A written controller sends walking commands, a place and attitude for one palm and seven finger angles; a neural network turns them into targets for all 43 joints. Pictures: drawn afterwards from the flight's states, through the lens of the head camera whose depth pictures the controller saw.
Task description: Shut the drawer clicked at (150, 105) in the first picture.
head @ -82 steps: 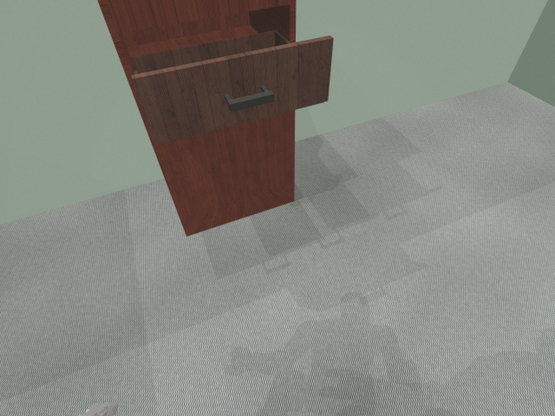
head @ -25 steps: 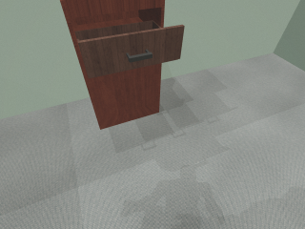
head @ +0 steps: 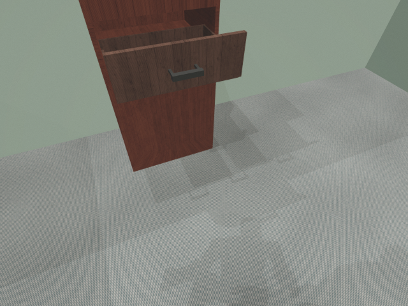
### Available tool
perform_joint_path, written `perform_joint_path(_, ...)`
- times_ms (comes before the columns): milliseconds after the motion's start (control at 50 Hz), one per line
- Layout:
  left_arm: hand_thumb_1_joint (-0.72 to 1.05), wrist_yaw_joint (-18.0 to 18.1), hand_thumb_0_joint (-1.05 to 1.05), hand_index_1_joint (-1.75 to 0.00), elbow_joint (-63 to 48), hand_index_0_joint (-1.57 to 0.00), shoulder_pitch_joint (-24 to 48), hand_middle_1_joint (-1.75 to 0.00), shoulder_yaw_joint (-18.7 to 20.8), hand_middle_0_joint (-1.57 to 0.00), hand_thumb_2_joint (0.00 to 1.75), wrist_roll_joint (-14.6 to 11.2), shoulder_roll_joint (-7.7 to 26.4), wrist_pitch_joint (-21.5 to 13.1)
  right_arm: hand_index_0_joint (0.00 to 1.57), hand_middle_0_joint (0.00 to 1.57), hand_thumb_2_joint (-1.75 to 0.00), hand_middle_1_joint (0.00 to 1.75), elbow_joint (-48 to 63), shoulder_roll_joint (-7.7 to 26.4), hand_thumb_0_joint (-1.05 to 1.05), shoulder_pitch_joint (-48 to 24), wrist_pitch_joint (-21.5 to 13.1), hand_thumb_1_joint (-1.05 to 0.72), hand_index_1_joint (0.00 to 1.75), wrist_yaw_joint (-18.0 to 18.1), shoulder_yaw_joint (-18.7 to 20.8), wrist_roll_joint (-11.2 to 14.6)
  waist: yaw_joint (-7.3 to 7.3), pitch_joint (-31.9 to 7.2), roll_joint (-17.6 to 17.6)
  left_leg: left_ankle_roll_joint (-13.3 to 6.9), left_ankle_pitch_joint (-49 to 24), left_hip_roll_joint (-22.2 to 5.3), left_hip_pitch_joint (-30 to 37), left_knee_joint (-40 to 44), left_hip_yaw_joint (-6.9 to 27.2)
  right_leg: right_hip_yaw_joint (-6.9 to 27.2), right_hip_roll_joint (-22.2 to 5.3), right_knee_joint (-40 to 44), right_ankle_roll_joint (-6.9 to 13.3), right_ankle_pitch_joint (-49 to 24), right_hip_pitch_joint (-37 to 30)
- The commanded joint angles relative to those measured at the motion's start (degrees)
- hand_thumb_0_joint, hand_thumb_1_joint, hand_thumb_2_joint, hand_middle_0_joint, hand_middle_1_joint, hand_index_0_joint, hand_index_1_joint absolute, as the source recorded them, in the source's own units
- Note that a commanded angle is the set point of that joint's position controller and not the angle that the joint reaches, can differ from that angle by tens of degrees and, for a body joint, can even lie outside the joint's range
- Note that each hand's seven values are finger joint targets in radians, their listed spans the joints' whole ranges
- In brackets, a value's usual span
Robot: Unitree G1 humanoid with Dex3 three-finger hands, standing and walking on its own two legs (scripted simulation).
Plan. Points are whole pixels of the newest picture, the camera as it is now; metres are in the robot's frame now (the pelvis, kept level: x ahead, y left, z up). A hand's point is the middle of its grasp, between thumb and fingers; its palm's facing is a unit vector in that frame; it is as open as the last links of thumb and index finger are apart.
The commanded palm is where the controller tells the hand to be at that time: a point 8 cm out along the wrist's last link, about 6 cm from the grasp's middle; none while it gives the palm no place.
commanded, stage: walk to a spot facing it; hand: left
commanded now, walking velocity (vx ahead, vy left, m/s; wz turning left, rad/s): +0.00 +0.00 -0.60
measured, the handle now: (185, 71) +0.85 +0.13 +0.03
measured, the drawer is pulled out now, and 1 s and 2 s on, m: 0.29 0.29 0.29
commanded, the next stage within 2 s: none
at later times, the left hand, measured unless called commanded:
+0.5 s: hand out of the picture +0.04 +0.15 -0.16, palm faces -0.15 -0.95 -0.26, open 7.4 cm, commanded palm none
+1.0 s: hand (127, 292) +0.19 +0.20 -0.20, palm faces -0.37 -0.91 -0.19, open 7.4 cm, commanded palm none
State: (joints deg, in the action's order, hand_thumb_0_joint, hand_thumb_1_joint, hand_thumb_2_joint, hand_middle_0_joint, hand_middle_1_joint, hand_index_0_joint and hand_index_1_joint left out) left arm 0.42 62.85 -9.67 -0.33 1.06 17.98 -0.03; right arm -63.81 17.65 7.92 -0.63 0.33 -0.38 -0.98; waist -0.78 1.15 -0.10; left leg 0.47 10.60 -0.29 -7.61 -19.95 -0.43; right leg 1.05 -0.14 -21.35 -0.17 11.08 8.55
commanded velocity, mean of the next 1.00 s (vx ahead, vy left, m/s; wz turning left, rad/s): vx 0.23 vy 0.00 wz -0.59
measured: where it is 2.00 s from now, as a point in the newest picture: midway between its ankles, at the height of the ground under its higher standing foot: (241, 262)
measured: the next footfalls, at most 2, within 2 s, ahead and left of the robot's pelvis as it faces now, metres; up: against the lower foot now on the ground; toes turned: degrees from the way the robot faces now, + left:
left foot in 0.94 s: +0.23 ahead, +0.06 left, +0.00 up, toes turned -27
right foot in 1.58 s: +0.34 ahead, -0.16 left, +0.00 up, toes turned -61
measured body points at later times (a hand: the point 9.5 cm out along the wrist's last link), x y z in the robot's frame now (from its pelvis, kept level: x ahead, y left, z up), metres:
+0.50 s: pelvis -0.01 -0.04 +0.00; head +0.00 -0.07 +0.44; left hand +0.05 +0.20 -0.14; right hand +0.00 -0.30 -0.16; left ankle +0.00 +0.12 -0.66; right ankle -0.01 -0.11 -0.75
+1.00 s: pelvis +0.13 +0.02 -0.02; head +0.15 +0.04 +0.43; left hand +0.21 +0.25 -0.18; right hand +0.15 -0.25 -0.13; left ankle +0.19 +0.08 -0.75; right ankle +0.00 -0.09 -0.71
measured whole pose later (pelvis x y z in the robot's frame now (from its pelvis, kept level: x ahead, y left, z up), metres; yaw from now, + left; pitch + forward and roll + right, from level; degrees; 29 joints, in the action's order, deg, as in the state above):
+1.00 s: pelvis +0.13 +0.02 -0.02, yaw -31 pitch +0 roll -1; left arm -0.1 58.0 -24.2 4.9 1.6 12.5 -0.1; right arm -49.9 9.0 8.5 -3.4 -0.2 1.5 -1.4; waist -3.7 -0.3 2.7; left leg -2.0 16.2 -0.2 -17.8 -34.0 -3.4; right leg 11.2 5.1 -48.3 1.3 26.0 16.1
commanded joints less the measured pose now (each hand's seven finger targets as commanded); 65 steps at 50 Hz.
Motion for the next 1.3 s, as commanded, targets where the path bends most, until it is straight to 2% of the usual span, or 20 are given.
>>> perform_joint_path(0, 0.90, 0.4, 0.00, -0.30, -4.0, -0.20, -0.6, -0.30, 2.0, -0.20, 0.90, -0.3, 6.2, 0.8, 0.20, 0.20, -0.90, 0.30, 3.5, 5.7, 0.00, 2.6, -0.1, -0.90, 0.30, 1.4, 1.8, 0.3, 0.96, -0.8, 0.0, -0.9, -5.7, -7.6, 1.1, -0.9, 2.5, 6.6, -5.2, -0.7, 1.0, -8.4, 5.4)
perform_joint_path(120, 0.90, -0.3, 0.00, -0.30, -8.2, -0.20, -2.3, -0.30, 3.5, -0.20, 0.90, 0.1, 5.3, 2.0, 0.20, 0.20, -0.90, 0.30, 8.2, 7.7, 0.00, 2.5, 0.7, -0.90, 0.30, 1.8, 4.4, 0.1, 0.61, -0.7, -3.4, -3.6, -2.9, -12.7, 0.0, -1.7, 3.5, 5.4, -1.3, -11.6, 0.7, -5.6, 11.9)
perform_joint_path(200, 0.90, -0.8, 0.00, -0.30, -10.1, -0.20, -4.2, -0.30, 4.1, -0.20, 0.90, 0.1, 2.3, 2.7, 0.20, 0.20, -0.90, 0.30, 10.5, 7.7, 0.00, 1.3, 0.3, -0.90, 0.30, 1.7, 5.5, -0.1, -0.34, -0.4, -10.9, -9.5, -12.3, -20.2, -2.5, -0.1, 4.7, -0.2, -0.7, -26.3, -0.5, 15.9, 13.3)
perform_joint_path(260, 0.90, -1.1, 0.00, -0.30, -9.5, -0.20, -10.2, -0.30, 5.0, -0.20, 0.90, 0.3, 2.0, 2.2, 0.20, 0.20, -0.90, 0.30, 12.0, 6.7, 0.00, -1.4, 0.7, -0.90, 0.30, 1.6, 5.9, -0.1, -3.69, -1.4, -6.1, -5.7, -9.0, -17.4, -8.8, -11.5, -1.7, -0.2, -2.2, -14.8, 0.0, 6.1, 3.6)
perform_joint_path(280, 0.90, -0.9, 0.00, -0.30, -9.0, -0.20, -13.4, -0.30, 5.7, -0.20, 0.90, 0.8, 5.2, 1.5, 0.20, 0.20, -0.90, 0.30, 12.5, 4.3, 0.00, -1.0, 1.2, -0.90, 0.30, 1.2, 5.5, 0.2, -4.96, -1.6, 7.3, -0.9, 6.5, -10.1, -14.5, -25.3, -7.1, 9.6, -6.9, -1.7, 1.5, 1.7, 0.1)
perform_joint_path(300, 0.90, -0.2, 0.00, -0.30, -9.4, -0.20, -13.9, -0.30, 6.6, -0.20, 0.90, 1.1, 11.2, 0.9, 0.20, 0.20, -0.90, 0.30, 14.6, -0.3, 0.00, -0.4, 1.6, -0.90, 0.30, 0.7, 4.4, 0.2, -4.17, 0.2, 23.8, 2.5, 25.0, -1.3, -28.2, -40.9, -7.2, 33.1, -19.6, 8.8, 6.0, 1.7, -0.5)
perform_joint_path(320, 0.90, 0.4, 0.00, -0.30, -10.0, -0.20, -14.3, -0.30, 6.6, -0.20, 0.90, 0.0, 9.7, 1.2, 0.20, 0.20, -0.90, 0.30, 14.9, 2.6, 0.00, -1.9, 2.1, -0.90, 0.30, 0.7, 5.0, -0.1, -4.62, 0.9, 16.2, 1.3, 21.2, -2.7, -27.3, -45.1, 1.2, 33.0, -18.9, 12.1, 6.9, 12.1, 3.0)
perform_joint_path(360, 0.90, 0.5, 0.00, -0.30, -11.3, -0.20, -9.2, -0.30, 6.4, -0.20, 0.90, -0.1, 6.3, 0.6, 0.20, 0.20, -0.90, 0.30, 14.0, 3.2, 0.00, -2.0, 1.7, -0.90, 0.30, 0.2, 5.4, -0.1, -2.07, 5.3, 10.6, 0.9, 12.2, -4.9, -28.9, -47.6, 2.7, 30.8, -14.9, 13.6, 5.7, 23.6, 6.3)
perform_joint_path(400, 0.90, 0.0, 0.00, -0.30, -11.9, -0.20, -8.4, -0.30, 5.8, -0.20, 0.90, -0.4, 4.2, -0.7, 0.20, 0.20, -0.90, 0.30, 12.9, 2.5, 0.00, 0.0, 1.1, -0.90, 0.30, -0.4, 5.5, -0.6, -0.59, 3.2, 4.7, 1.7, 5.4, -5.2, -26.9, -46.2, 1.8, 24.4, -11.3, 11.4, 6.2, 17.2, 4.4)
perform_joint_path(720, 0.90, 0.0, 0.00, -0.30, -8.6, -0.20, -19.2, -0.30, 5.9, -0.20, 0.90, 0.4, 1.9, -3.1, 0.20, 0.20, -0.90, 0.30, 17.2, -0.8, 0.00, -6.1, -1.2, -0.90, 0.30, -0.8, 4.9, -0.5, -3.52, 1.0, 7.4, 3.6, 4.5, -3.9, -31.3, -32.9, 1.2, 27.8, -9.2, 9.3, 11.7, 5.8, -5.6)
perform_joint_path(820, 0.90, 0.4, 0.00, -0.30, -9.5, -0.20, -16.7, -0.30, 6.4, -0.20, 0.90, 0.7, 3.4, -2.7, 0.20, 0.20, -0.90, 0.30, 18.8, -1.7, 0.00, -6.2, -2.3, -0.90, 0.30, -0.7, 4.8, 0.4, -3.23, 1.2, 9.2, 2.1, 8.0, -0.9, -20.3, -21.1, 0.2, 27.9, -8.5, 5.8, 11.7, -1.5, -1.0)
perform_joint_path(880, 0.90, 0.3, 0.00, -0.30, -11.0, -0.20, -11.5, -0.30, 6.8, -0.20, 0.90, 0.4, 2.9, -2.4, 0.20, 0.20, -0.90, 0.30, 15.9, -0.3, 0.00, 4.3, -3.2, -0.90, 0.30, 0.2, 5.2, 0.7, 1.98, -0.4, 8.0, 1.1, 2.7, -0.3, 2.0, -7.2, 0.9, 24.0, -3.4, -3.1, 8.2, 0.6, 12.4)
perform_joint_path(900, 0.90, 0.0, 0.00, -0.30, -11.5, -0.20, -10.9, -0.30, 6.5, -0.20, 0.90, 0.0, 0.8, -2.3, 0.20, 0.20, -0.90, 0.30, 13.5, 3.2, 0.00, 12.5, -3.5, -0.90, 0.30, 1.2, 5.9, 0.6, 5.11, -5.1, 0.8, 0.1, 5.8, -5.9, 15.7, -3.7, 5.0, 19.6, 1.3, -13.6, 6.5, 2.7, 19.2)
perform_joint_path(920, 0.90, -0.8, 0.00, -0.30, -12.1, -0.20, -12.0, -0.30, 6.3, -0.20, 0.90, -0.7, -2.4, -2.3, 0.20, 0.20, -0.90, 0.30, 12.2, 9.3, 0.00, 18.8, -3.6, -0.90, 0.30, 1.3, 7.4, -0.4, 6.64, -7.5, -16.3, -4.0, 18.9, -22.9, 21.4, 4.0, 25.9, 10.2, 7.7, -32.3, 3.1, 20.6, 30.7)
perform_joint_path(940, 0.90, -0.8, 0.00, -0.30, -12.6, -0.20, -12.2, -0.30, 6.3, -0.20, 0.90, 0.0, -1.7, -2.7, 0.20, 0.20, -0.90, 0.30, 13.2, 9.3, 0.00, 18.5, -3.1, -0.90, 0.30, 1.2, 6.8, -0.1, 5.22, -4.8, -15.2, -6.7, 25.6, -28.2, 15.2, 8.3, 33.5, 5.9, 4.1, -41.5, 1.8, 20.3, 32.8)
perform_joint_path(960, 0.90, -1.2, 0.00, -0.30, -13.4, -0.20, -10.8, -0.30, 6.6, -0.20, 0.90, 0.6, -1.7, -2.7, 0.20, 0.20, -0.90, 0.30, 14.8, 7.9, 0.00, 15.0, -3.1, -0.90, 0.30, 1.0, 6.4, -0.6, 4.04, 1.5, -10.5, -9.2, 26.3, -27.8, 7.8, 10.4, 32.4, 4.8, 1.2, -46.6, 1.2, 18.0, 34.5)
perform_joint_path(1040, 0.90, -2.7, 0.00, -0.30, -8.8, -0.20, -13.4, -0.30, 6.7, -0.20, 0.90, 1.2, -3.8, -0.2, 0.20, 0.20, -0.90, 0.30, 13.1, -2.4, 0.00, 9.8, -4.8, -0.90, 0.30, 1.4, 3.3, 0.3, -2.49, 6.1, -8.0, 3.8, -0.6, -15.1, -3.2, 9.7, 6.5, 2.3, -2.5, -51.5, 0.3, -0.7, 29.0)
perform_joint_path(1080, 0.90, -2.5, 0.00, -0.30, -8.4, -0.20, -13.9, -0.30, 6.6, -0.20, 0.90, 1.1, -4.3, 0.6, 0.20, 0.20, -0.90, 0.30, 11.6, -2.9, 0.00, 13.8, -5.3, -0.90, 0.30, 1.9, 3.0, 0.4, -2.45, 4.4, -10.2, 7.0, -18.2, -13.4, -0.7, 6.9, -0.3, 1.6, -1.6, -52.8, -0.1, -2.3, 29.9)
perform_joint_path(1180, 0.90, -2.4, 0.00, -0.30, -9.1, -0.20, -9.9, -0.30, 6.5, -0.20, 0.90, 1.1, -5.3, 1.8, 0.20, 0.20, -0.90, 0.30, 8.9, -3.2, 0.00, 19.2, -5.5, -0.90, 0.30, 2.6, 2.7, 0.3, -1.90, 4.5, -6.8, 9.0, -30.7, -13.5, 3.5, 5.4, -5.4, -0.3, -1.0, -55.2, -0.3, -5.0, 35.9)
perform_joint_path(1280, 0.90, -2.9, 0.00, -0.30, -10.9, -0.20, -1.6, -0.30, 6.1, -0.20, 0.90, 0.8, -5.5, 1.9, 0.20, 0.20, -0.90, 0.30, 6.2, -3.4, 0.00, 24.2, -5.5, -0.90, 0.30, 3.1, 2.2, 0.1, 0.59, 6.2, -4.7, 5.6, -32.2, -16.2, 11.7, 5.8, -5.8, -2.8, -2.4, -50.3, -0.1, -4.3, 42.6)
